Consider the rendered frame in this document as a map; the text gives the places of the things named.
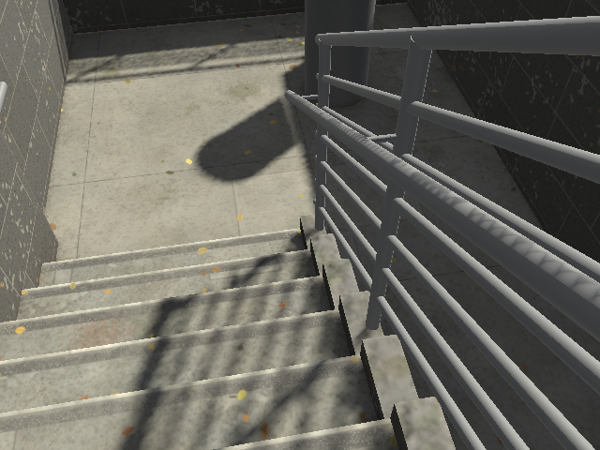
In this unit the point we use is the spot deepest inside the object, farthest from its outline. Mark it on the stairs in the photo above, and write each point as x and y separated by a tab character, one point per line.
226	344

